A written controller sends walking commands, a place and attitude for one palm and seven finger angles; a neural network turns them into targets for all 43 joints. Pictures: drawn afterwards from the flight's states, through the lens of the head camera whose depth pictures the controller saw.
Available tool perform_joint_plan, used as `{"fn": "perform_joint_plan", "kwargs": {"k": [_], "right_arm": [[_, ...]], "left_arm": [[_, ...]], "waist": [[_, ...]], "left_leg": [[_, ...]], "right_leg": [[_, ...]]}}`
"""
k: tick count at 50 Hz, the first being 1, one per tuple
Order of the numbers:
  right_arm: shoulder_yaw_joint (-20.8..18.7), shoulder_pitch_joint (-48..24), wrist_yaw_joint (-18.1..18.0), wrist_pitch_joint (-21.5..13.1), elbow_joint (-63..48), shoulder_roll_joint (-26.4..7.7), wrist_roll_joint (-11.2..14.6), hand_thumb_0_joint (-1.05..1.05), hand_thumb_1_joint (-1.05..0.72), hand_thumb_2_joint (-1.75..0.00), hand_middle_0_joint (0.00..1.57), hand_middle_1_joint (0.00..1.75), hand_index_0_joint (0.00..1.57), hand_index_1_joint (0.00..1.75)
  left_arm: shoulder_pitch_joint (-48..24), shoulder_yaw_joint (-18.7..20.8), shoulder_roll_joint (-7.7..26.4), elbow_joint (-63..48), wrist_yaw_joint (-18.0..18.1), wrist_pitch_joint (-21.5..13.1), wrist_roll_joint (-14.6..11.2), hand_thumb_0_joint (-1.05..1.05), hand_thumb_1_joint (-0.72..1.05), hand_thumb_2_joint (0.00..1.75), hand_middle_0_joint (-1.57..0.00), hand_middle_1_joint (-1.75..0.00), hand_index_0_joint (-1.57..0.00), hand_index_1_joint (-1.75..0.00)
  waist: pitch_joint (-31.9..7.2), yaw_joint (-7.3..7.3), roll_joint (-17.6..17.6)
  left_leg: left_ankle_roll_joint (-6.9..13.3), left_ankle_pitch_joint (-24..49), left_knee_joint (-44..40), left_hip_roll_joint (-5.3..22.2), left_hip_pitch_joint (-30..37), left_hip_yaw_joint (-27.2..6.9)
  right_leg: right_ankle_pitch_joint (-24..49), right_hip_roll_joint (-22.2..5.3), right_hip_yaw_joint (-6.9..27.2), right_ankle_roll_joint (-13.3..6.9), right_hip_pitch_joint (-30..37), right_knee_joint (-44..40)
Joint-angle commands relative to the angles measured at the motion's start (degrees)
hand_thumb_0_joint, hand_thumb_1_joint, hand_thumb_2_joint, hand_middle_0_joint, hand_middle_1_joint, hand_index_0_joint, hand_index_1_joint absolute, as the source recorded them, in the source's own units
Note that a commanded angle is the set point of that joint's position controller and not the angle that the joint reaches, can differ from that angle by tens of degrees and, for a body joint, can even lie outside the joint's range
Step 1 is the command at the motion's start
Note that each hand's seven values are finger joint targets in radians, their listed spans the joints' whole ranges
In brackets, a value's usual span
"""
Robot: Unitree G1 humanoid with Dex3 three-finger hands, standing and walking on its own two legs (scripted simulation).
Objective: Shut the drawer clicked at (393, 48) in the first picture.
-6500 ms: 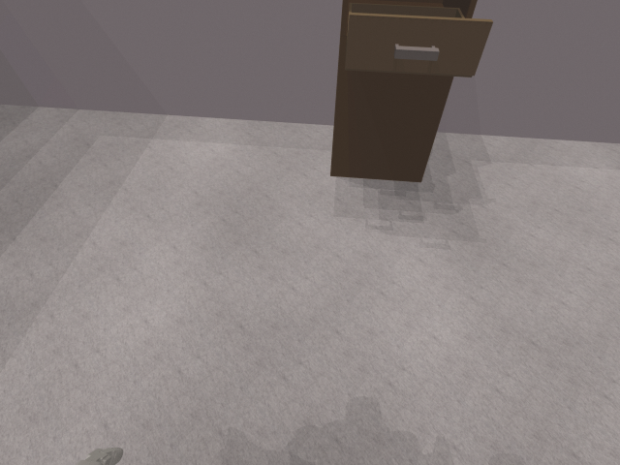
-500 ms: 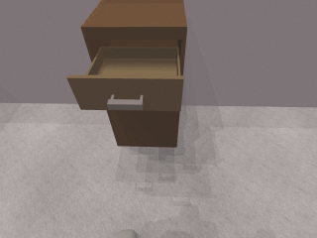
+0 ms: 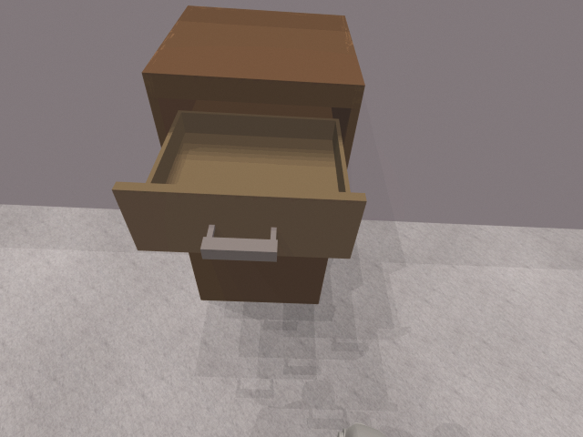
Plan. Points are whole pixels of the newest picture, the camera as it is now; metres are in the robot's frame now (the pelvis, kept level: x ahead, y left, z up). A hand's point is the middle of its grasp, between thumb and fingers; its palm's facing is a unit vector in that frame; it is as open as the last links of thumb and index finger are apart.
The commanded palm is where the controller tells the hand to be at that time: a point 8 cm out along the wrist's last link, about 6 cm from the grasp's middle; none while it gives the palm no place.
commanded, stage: take the last steps up to it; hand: left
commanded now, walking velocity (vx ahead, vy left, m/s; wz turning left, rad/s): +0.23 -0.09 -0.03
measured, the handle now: (241, 239) +0.43 +0.12 +0.00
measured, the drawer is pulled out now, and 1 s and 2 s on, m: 0.29 0.29 0.29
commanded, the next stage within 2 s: come to a stop and stand still in 0.22 s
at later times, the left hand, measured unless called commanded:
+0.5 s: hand (236, 422) +0.19 +0.10 -0.17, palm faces +0.03 -0.97 -0.26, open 7.2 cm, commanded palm none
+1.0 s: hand out of the picture +0.11 +0.18 -0.18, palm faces +0.04 -0.96 -0.27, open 7.4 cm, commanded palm none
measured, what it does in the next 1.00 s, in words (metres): steps on the spot: right foot, then left foot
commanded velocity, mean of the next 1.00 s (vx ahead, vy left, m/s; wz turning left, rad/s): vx -0.01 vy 0.03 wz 0.01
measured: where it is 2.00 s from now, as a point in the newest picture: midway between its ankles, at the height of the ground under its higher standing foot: outside the picture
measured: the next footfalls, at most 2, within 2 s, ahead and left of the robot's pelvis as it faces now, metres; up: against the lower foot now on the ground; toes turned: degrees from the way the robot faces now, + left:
right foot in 0.24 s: +0.19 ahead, -0.14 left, +0.00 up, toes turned +0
left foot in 0.80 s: +0.13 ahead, +0.06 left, +0.00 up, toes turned +3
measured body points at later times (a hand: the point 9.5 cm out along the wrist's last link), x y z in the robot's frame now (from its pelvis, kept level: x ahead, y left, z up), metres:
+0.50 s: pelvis +0.13 -0.09 +0.00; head +0.15 -0.11 +0.44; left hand +0.18 +0.15 -0.15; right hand +0.14 -0.32 -0.18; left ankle +0.14 +0.06 -0.70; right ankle +0.17 -0.16 -0.74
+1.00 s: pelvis +0.09 -0.01 -0.02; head +0.07 -0.03 +0.43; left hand +0.10 +0.24 -0.16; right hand +0.17 -0.24 -0.16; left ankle +0.09 +0.05 -0.74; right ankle +0.15 -0.14 -0.74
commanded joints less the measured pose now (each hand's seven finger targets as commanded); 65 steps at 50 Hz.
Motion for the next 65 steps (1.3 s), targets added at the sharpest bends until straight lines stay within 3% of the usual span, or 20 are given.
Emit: {"fn": "perform_joint_plan", "kwargs": {"k": [1, 7, 10, 11, 12, 13, 15, 17, 20, 30, 35, 36, 38, 40, 42, 43, 45, 50, 53, 65], "right_arm": [[-1.4, 6.5, -0.4, -0.4, -0.6, -7.1, -0.2, 0.0, -0.9, -0.9, 0.2, 0.3, 0.2, 0.3], [-2.0, 7.7, -0.3, 0.8, 1.0, -8.4, -0.9, 0.0, -0.9, -0.9, 0.2, 0.3, 0.2, 0.3], [-1.9, 7.5, -0.2, 1.3, 1.8, -8.0, -0.6, 0.0, -0.9, -0.9, 0.2, 0.3, 0.2, 0.3], [-1.6, 7.7, 0.1, 1.1, 1.9, -7.1, 0.0, 0.0, -0.9, -0.9, 0.2, 0.3, 0.2, 0.3], [-0.7, 10.3, 0.6, 0.8, 1.0, -3.0, 0.7, 0.0, -0.9, -0.9, 0.2, 0.3, 0.2, 0.3], [-0.4, 8.3, 0.1, 1.6, -0.2, -4.6, 1.0, 0.0, -0.9, -0.9, 0.2, 0.3, 0.2, 0.3], [-1.2, 4.9, -0.1, 2.1, -0.3, -4.2, 0.8, 0.0, -0.9, -0.9, 0.2, 0.3, 0.2, 0.3], [-0.6, 4.9, -0.1, 3.1, 1.2, -2.3, 0.3, 0.0, -0.9, -0.9, 0.2, 0.3, 0.2, 0.3], [0.4, 9.6, -0.5, 5.0, 3.5, 0.3, 0.4, 0.0, -0.9, -0.9, 0.2, 0.3, 0.2, 0.3], [-1.2, -3.1, -0.2, 7.1, -2.8, -5.1, 0.8, 0.0, -0.9, -0.9, 0.2, 0.3, 0.2, 0.3], [-0.9, -4.1, -0.1, 6.2, -3.8, -4.1, 1.0, 0.0, -0.9, -0.9, 0.2, 0.3, 0.2, 0.3], [-1.5, -3.4, 0.1, 4.8, -8.5, -8.0, 0.9, 0.0, -0.9, -0.9, 0.2, 0.3, 0.2, 0.3], [-0.9, -2.6, 0.3, 4.8, -10.6, -5.0, 1.3, 0.0, -0.9, -0.9, 0.2, 0.3, 0.2, 0.3], [-0.4, 0.2, 0.2, 4.2, -10.3, -6.5, 0.4, 0.0, -0.9, -0.9, 0.2, 0.3, 0.2, 0.3], [-0.4, -4.2, 0.0, 4.3, -12.4, -9.5, 0.1, 0.0, -0.9, -0.9, 0.2, 0.3, 0.2, 0.3], [0.0, -5.5, -0.2, 4.4, -13.2, -9.7, 0.2, 0.0, -0.9, -0.9, 0.2, 0.3, 0.2, 0.3], [0.1, -6.7, -0.1, 4.4, -13.5, -10.2, -0.1, 0.0, -0.9, -0.9, 0.2, 0.3, 0.2, 0.3], [0.3, -4.6, 0.0, 4.1, -12.1, -9.1, 0.2, 0.0, -0.9, -0.9, 0.2, 0.3, 0.2, 0.3], [0.4, -2.3, 0.2, 3.8, -11.1, -9.8, 0.2, 0.0, -0.9, -0.9, 0.2, 0.3, 0.2, 0.3], [1.5, 2.5, 0.2, 3.2, -5.4, -8.2, 0.4, 0.0, -0.9, -0.9, 0.2, 0.3, 0.2, 0.3]], "left_arm": [[-2.5, -0.3, 1.1, -3.8, -0.4, -0.1, -0.3, 0.0, 0.9, 0.9, -0.2, -0.3, -0.2, -0.3], [-7.6, -0.5, 0.8, -5.9, -0.4, -0.8, -0.6, 0.0, 0.9, 0.9, -0.2, -0.3, -0.2, -0.3], [1.2, 0.0, 2.7, -2.8, -0.1, -1.9, -0.5, 0.0, 0.9, 0.9, -0.2, -0.3, -0.2, -0.3], [8.5, 0.7, 5.8, -0.2, 0.2, -2.8, -0.3, 0.0, 0.9, 0.9, -0.2, -0.3, -0.2, -0.3], [14.4, 2.0, 12.0, 1.6, 0.9, -3.5, -0.2, 0.0, 0.9, 0.9, -0.2, -0.3, -0.2, -0.3], [16.6, 1.9, 13.8, 2.0, 1.1, -3.5, -1.4, 0.0, 0.9, 0.9, -0.2, -0.3, -0.2, -0.3], [8.0, 1.0, 9.6, 0.2, 1.7, -3.2, -1.3, 0.0, 0.9, 0.9, -0.2, -0.3, -0.2, -0.3], [1.8, -0.6, 4.9, -1.1, 2.3, -3.4, -1.2, 0.0, 0.9, 0.9, -0.2, -0.3, -0.2, -0.3], [-1.5, -1.6, 2.5, -1.6, 2.7, -3.3, -0.8, 0.0, 0.9, 0.9, -0.2, -0.3, -0.2, -0.3], [2.5, 0.4, 8.2, -1.8, 3.6, -0.3, -0.4, 0.0, 0.9, 0.9, -0.2, -0.3, -0.2, -0.3], [1.9, 0.6, 8.9, -2.0, 3.3, 0.1, -0.1, 0.0, 0.9, 0.9, -0.2, -0.3, -0.2, -0.3], [7.0, -0.4, 9.7, -3.0, 5.6, -1.3, 0.1, 0.0, 0.9, 0.9, -0.2, -0.3, -0.2, -0.3], [3.9, -0.2, 10.9, -5.7, 4.9, -0.9, -0.2, 0.0, 0.9, 0.9, -0.2, -0.3, -0.2, -0.3], [1.6, -1.3, 6.8, -6.3, 4.2, -0.1, -0.6, 0.0, 0.9, 0.9, -0.2, -0.3, -0.2, -0.3], [1.6, -2.5, 4.5, -6.8, 3.5, 1.3, -0.4, 0.0, 0.9, 0.9, -0.2, -0.3, -0.2, -0.3], [2.8, -2.6, 4.3, -6.5, 3.3, 1.7, -0.4, 0.0, 0.9, 0.9, -0.2, -0.3, -0.2, -0.3], [5.2, -2.5, 4.0, -6.1, 2.8, 1.7, -0.5, 0.0, 0.9, 0.9, -0.2, -0.3, -0.2, -0.3], [5.8, -2.4, 4.6, -6.5, 2.4, 1.2, -0.4, 0.0, 0.9, 0.9, -0.2, -0.3, -0.2, -0.3], [5.4, -2.6, 4.6, -6.9, 2.4, 0.5, -0.4, 0.0, 0.9, 0.9, -0.2, -0.3, -0.2, -0.3], [6.2, -2.9, 4.5, -4.7, 2.5, -0.4, -1.0, 0.0, 0.9, 0.9, -0.2, -0.3, -0.2, -0.3]], "waist": [[7.7, -1.96, 7.7], [7.5, -3.23, 10.0], [1.7, 0.65, 5.4], [-3.3, 3.93, 1.1], [-10.2, 4.56, -12.8], [-13.5, 5.08, -12.3], [-7.1, 2.63, -4.8], [-1.8, -0.75, 1.5], [-1.9, -3.49, -1.2], [-1.5, 0.94, -4.5], [-3.3, 0.6, -4.1], [-12.3, -0.98, 3.1], [-12.0, -1.63, 3.2], [-4.8, -2.44, 6.4], [3.6, -0.83, 16.8], [6.7, -0.33, 14.9], [5.4, 0.89, 8.3], [6.5, 0.54, 7.1], [5.1, -0.08, 1.4], [4.0, -0.66, 3.1]], "left_leg": [[7.4, 10.4, -11.0, 17.6, -1.2, -11.6], [5.8, 15.3, -5.8, 17.8, -0.9, -9.4], [2.8, 18.2, 6.4, 14.2, -3.8, -6.5], [0.6, 14.5, 17.4, 11.1, -9.5, -4.1], [-2.3, -8.9, 33.6, 3.7, -22.5, 0.2], [-2.5, -23.5, 44.9, 1.8, -23.5, -6.0], [-2.2, -17.9, 52.4, 5.0, -26.3, -10.2], [-3.2, -11.0, 48.4, 6.7, -22.1, -10.5], [-5.1, -8.6, 35.5, 5.6, -13.6, -9.4], [-5.4, -12.6, 30.5, 2.5, -17.2, -10.8], [-4.6, -9.5, 17.3, 1.3, -10.2, -9.2], [-5.2, -11.3, 18.5, -1.3, -12.0, -7.2], [-3.1, -5.9, 8.4, -0.4, -8.1, -7.7], [-1.4, 0.1, 0.8, 4.9, -4.4, -10.8], [1.5, 4.8, -4.0, 11.5, -13.9, -20.0], [2.8, 0.7, -5.8, 11.9, -18.2, -20.8], [3.8, 0.0, -4.2, 10.5, -17.2, -19.2], [2.8, -13.2, -5.8, 8.9, -18.2, -20.8], [1.6, -17.5, -5.8, 7.5, -16.8, -20.5], [1.1, -14.6, -6.2, 5.8, -13.7, -18.9]], "right_leg": [[0.7, -1.7, 0.6, 0.2, -5.4, -7.6], [-2.2, 1.2, -2.9, -1.5, 3.5, -21.0], [2.3, 4.9, -5.8, -2.6, 20.7, -30.8], [6.0, 1.2, -1.2, -4.2, 32.8, -32.7], [17.5, -13.7, 16.9, -9.7, 45.9, -36.0], [25.6, -18.2, 22.9, -14.1, 43.2, -40.4], [19.2, -16.4, 18.9, -15.5, 34.0, -42.4], [23.3, -12.2, 9.1, -12.3, 22.1, -43.3], [32.5, -8.9, 2.4, -10.5, 15.3, -42.6], [31.3, -13.5, 9.1, -14.7, 21.7, -40.3], [19.6, -11.2, 9.6, -12.8, 20.8, -40.0], [45.8, -11.9, 15.8, -10.5, 32.1, -33.1], [19.3, -9.5, 10.6, -10.1, 25.2, -31.3], [2.1, -2.2, 3.9, -5.8, 15.6, -29.1], [-9.5, 3.6, -1.6, -2.2, 13.8, -25.5], [-11.5, 4.3, -0.6, -2.3, 14.1, -22.2], [-7.9, 4.9, 0.6, -2.6, 14.5, -20.9], [-5.3, 4.5, 3.1, -3.3, 16.0, -27.8], [-6.6, 3.9, 5.7, -4.0, 16.3, -31.5], [-7.0, 3.1, 9.0, -4.6, 16.0, -34.8]]}}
